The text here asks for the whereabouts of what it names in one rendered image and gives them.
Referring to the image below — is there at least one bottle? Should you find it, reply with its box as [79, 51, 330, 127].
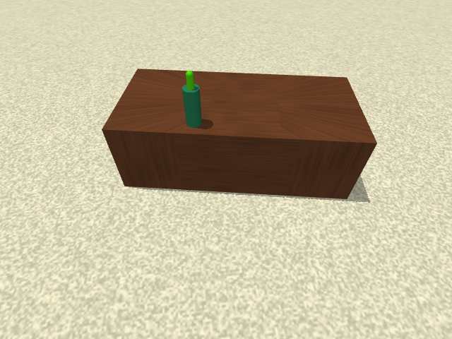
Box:
[182, 71, 202, 128]

